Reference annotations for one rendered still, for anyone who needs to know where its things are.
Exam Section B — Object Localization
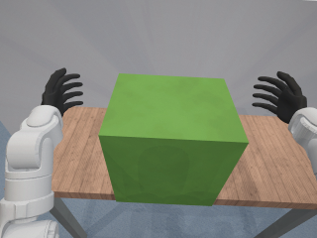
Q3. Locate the robot left hand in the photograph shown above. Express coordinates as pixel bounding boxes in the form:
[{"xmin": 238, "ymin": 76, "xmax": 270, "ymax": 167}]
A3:
[{"xmin": 41, "ymin": 67, "xmax": 83, "ymax": 118}]

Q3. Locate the robot right hand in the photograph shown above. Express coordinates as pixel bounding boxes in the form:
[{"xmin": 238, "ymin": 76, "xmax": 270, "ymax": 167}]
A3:
[{"xmin": 252, "ymin": 71, "xmax": 307, "ymax": 124}]

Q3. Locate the robot right forearm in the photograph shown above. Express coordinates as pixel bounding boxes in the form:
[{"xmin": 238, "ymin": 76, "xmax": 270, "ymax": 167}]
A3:
[{"xmin": 287, "ymin": 107, "xmax": 317, "ymax": 181}]

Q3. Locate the table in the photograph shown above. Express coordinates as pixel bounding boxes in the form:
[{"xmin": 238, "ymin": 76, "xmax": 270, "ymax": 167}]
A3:
[{"xmin": 4, "ymin": 106, "xmax": 317, "ymax": 238}]

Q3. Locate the left robot upper arm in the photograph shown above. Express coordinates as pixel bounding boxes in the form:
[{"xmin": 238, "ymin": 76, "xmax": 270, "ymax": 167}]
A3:
[{"xmin": 2, "ymin": 219, "xmax": 59, "ymax": 238}]

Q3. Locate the robot left forearm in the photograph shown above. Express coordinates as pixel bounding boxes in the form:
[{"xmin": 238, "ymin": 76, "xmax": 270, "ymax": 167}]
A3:
[{"xmin": 0, "ymin": 105, "xmax": 63, "ymax": 238}]

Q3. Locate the carton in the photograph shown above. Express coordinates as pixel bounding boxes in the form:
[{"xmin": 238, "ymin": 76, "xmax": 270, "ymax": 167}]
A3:
[{"xmin": 98, "ymin": 73, "xmax": 249, "ymax": 206}]

